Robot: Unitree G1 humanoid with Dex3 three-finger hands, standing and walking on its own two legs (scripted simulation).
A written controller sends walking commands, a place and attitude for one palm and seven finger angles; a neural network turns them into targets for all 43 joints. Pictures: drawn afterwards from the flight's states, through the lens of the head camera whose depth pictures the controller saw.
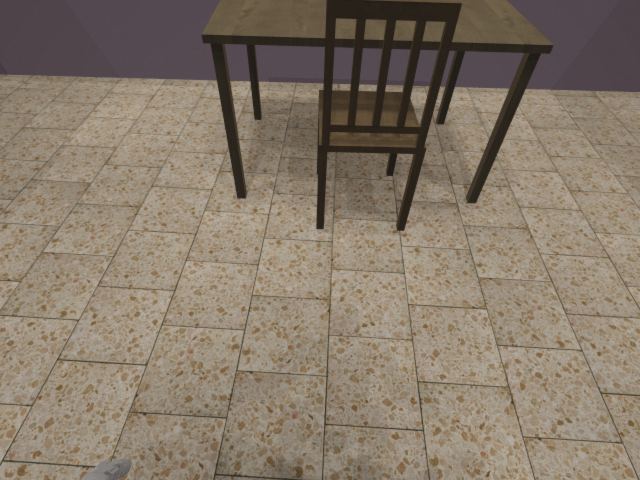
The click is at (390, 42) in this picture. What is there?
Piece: chair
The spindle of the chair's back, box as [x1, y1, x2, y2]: [372, 20, 395, 125]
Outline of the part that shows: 395,20 386,20 372,125 379,125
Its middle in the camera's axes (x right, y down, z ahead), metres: +0.20 -0.51 +1.23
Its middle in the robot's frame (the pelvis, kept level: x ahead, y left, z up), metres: +1.27 -0.14 -0.07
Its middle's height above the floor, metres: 0.69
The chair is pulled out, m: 0.00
